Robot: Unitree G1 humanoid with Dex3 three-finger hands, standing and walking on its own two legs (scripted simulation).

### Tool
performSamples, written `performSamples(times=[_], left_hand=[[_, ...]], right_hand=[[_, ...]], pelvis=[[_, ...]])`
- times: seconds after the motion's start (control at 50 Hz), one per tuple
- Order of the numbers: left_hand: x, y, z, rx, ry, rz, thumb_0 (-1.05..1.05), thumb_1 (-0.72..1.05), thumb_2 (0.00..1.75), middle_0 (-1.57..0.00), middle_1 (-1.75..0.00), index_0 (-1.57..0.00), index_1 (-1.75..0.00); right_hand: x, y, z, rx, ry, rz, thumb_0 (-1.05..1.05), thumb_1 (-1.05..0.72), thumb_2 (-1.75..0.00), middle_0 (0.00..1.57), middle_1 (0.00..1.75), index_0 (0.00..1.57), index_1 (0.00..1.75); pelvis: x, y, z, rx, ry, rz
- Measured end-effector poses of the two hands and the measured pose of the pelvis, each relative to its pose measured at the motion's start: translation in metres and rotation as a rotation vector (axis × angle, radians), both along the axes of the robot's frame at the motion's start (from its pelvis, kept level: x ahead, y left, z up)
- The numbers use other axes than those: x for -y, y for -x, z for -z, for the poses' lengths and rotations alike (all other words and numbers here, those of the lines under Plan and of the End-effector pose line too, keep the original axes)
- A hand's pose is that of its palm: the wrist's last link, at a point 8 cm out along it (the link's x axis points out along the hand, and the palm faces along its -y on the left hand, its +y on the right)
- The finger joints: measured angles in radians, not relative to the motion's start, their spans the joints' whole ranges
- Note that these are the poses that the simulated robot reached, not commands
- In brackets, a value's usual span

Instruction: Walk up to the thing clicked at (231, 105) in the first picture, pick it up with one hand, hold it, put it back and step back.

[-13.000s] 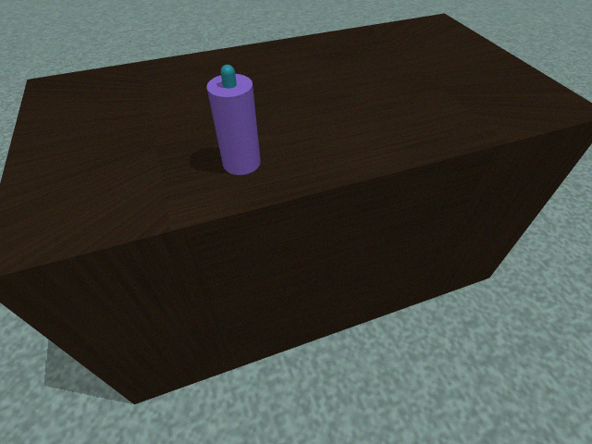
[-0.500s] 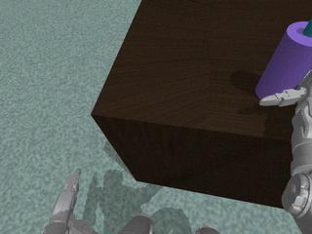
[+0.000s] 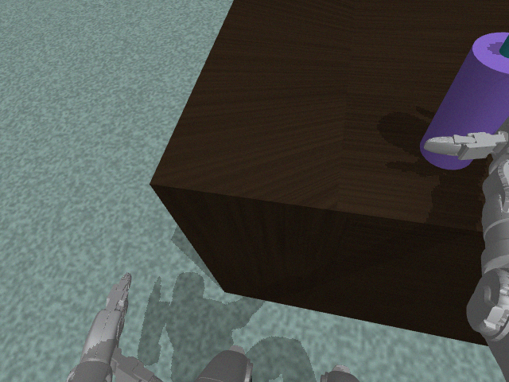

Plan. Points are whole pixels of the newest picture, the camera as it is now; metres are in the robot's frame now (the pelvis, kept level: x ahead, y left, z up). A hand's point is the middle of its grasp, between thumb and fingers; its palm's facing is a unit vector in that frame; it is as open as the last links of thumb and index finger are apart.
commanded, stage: close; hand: right
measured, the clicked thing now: (479, 99) +0.51 -0.21 +0.14
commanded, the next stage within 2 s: settle in 0.18 s
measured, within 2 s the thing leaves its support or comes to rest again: leaves its support in 0.96 s
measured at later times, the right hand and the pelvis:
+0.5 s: hand (474, 121) +0.50 -0.22 +0.11, palm faces +0.21 +0.98 -0.01, open 10.9 cm; pelvis +0.02 +0.01 +0.00, yaw +0 degrees
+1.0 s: hand (478, 124) +0.49 -0.22 +0.12, palm faces +0.23 +0.97 -0.04, open 11.1 cm; pelvis +0.02 +0.00 +0.02, yaw +0 degrees
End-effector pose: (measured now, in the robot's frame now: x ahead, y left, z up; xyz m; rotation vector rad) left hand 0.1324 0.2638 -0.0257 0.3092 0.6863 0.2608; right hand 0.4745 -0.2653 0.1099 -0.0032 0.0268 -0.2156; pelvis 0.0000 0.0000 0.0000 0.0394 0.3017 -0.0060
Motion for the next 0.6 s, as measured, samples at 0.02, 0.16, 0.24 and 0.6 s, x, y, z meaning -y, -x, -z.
performSamples(times=[0.02,0.16,0.24,0.6], left_hand=[[0.001,-0.001,0.000,0.001,0.007,0.001,-0.01,-0.54,0.06,-0.05,-0.06,-0.05,-0.05],[0.004,-0.009,-0.004,0.022,0.029,0.008,-0.01,-0.53,0.06,-0.06,-0.06,-0.05,-0.05],[0.002,-0.015,-0.004,0.028,0.023,0.014,-0.01,-0.53,0.05,-0.06,-0.06,-0.05,-0.05],[-0.005,-0.021,-0.004,-0.005,0.040,0.010,-0.01,-0.54,0.06,-0.06,-0.06,-0.06,-0.05]], right_hand=[[0.000,0.001,0.001,-0.007,-0.002,0.001,-0.02,0.42,-0.26,0.73,0.49,0.74,0.49],[0.004,0.005,0.001,-0.011,-0.001,0.009,-0.02,0.36,-0.45,0.78,0.63,0.81,0.63],[0.005,0.004,0.001,-0.002,-0.008,-0.001,-0.01,0.39,-0.59,0.76,0.71,0.80,0.71],[0.002,0.007,0.000,-0.028,-0.006,0.009,-0.01,0.45,-0.99,0.65,0.94,0.68,0.95]], pelvis=[[0.000,-0.001,-0.001,0.001,0.001,-0.001],[-0.001,-0.009,-0.004,0.009,0.006,0.000],[-0.002,-0.011,-0.003,0.005,0.007,0.002],[-0.006,-0.020,-0.008,0.024,0.014,0.001]])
